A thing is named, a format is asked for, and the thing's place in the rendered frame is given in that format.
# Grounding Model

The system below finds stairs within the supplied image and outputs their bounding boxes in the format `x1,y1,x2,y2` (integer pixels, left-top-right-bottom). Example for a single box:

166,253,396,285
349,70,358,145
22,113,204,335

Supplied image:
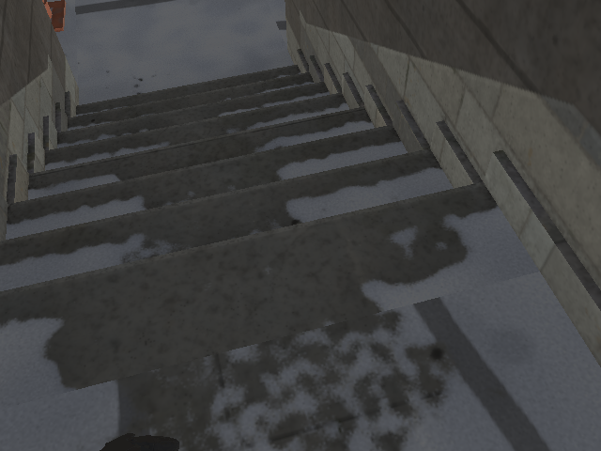
0,65,453,291

